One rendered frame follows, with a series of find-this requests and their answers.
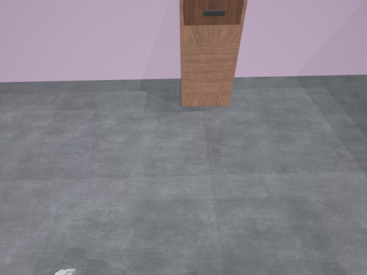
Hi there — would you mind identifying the handle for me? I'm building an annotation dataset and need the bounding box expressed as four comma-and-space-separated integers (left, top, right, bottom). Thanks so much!
204, 10, 225, 17

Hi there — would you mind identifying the cabinet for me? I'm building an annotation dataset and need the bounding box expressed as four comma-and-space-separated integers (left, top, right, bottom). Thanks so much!
179, 0, 248, 107

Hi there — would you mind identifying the drawer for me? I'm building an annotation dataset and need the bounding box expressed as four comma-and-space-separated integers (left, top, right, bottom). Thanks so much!
183, 0, 244, 26

